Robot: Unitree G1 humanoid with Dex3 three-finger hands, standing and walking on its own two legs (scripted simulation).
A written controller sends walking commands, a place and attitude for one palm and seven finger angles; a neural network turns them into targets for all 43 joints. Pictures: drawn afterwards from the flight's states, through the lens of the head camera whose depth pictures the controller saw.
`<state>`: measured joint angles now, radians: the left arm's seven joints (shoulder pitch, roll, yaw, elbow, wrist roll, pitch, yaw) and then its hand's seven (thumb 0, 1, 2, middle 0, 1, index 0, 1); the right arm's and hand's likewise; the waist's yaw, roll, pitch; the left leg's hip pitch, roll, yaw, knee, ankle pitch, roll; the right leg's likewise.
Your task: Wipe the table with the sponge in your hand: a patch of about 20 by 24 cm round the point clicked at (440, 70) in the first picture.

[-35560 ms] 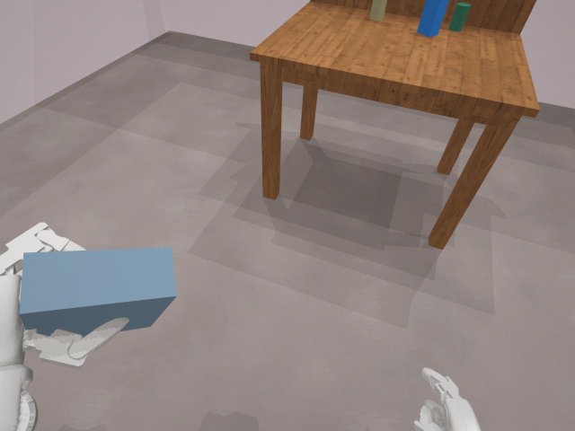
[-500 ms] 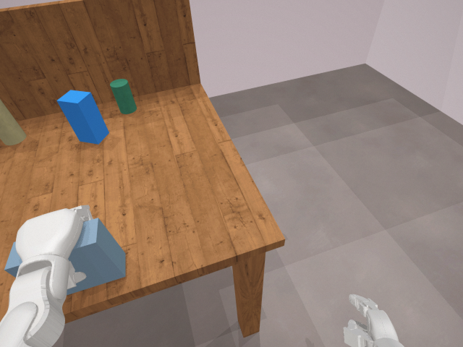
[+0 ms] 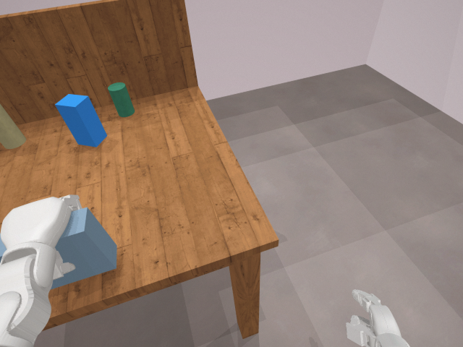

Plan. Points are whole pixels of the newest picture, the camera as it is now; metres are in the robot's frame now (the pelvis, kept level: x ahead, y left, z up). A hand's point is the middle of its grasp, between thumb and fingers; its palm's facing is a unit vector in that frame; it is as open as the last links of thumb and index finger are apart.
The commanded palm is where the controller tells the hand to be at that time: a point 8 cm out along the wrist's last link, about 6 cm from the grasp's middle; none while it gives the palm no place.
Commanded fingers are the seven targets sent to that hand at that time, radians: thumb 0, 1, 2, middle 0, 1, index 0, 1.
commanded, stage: lift the sponge slowly off the table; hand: left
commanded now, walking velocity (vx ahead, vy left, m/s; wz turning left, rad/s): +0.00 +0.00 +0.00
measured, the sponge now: (68, 257) +0.23 +0.33 +0.04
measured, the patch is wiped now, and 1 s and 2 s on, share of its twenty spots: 1.00 1.00 1.00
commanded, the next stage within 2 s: bring the sponge back beside the body in 1.04 s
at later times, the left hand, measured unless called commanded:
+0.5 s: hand (52, 223) +0.25 +0.32 +0.12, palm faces +0.04 -0.05 -1.00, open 9.3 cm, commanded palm +0.21 +0.33 +0.19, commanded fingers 0.00 0.10 1.30 -1.20 -1.60 -1.20 -1.60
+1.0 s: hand (44, 210) +0.25 +0.32 +0.15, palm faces +0.08 -0.03 -1.00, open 9.3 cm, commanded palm +0.22 +0.33 +0.21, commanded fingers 0.00 0.10 1.30 -1.20 -1.60 -1.20 -1.60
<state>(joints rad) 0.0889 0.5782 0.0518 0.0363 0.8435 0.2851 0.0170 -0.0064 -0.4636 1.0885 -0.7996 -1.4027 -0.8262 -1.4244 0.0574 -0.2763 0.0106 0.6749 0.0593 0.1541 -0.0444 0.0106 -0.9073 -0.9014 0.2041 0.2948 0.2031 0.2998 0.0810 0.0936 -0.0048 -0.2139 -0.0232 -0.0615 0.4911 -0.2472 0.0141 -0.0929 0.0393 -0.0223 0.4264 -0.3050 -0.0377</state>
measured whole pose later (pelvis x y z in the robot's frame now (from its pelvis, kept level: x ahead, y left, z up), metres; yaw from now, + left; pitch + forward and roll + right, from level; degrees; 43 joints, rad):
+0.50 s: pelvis +0.00 +0.00 +0.00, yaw +0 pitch -2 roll +0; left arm 0.05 0.61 0.06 -0.04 0.82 0.31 -0.03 -0.01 -0.46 1.09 -0.80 -1.40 -0.83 -1.42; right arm 0.04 -0.27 0.03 0.66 0.06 0.16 -0.04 0.01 -0.91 -0.90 0.20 0.29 0.20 0.30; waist 0.09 0.11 0.00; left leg -0.19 -0.03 -0.06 0.46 -0.23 0.01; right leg -0.08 0.04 -0.02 0.41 -0.29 -0.04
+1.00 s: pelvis -0.02 +0.00 +0.00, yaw +1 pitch -3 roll -1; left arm -0.07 0.64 0.03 -0.05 0.82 0.35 -0.10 -0.01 -0.46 1.09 -0.80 -1.40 -0.83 -1.42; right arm 0.02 -0.27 0.05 0.66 0.07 0.15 -0.05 0.01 -0.91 -0.90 0.20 0.29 0.20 0.30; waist 0.10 0.11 0.01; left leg -0.19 -0.03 -0.07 0.44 -0.20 0.01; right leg -0.07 0.03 -0.03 0.39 -0.27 -0.03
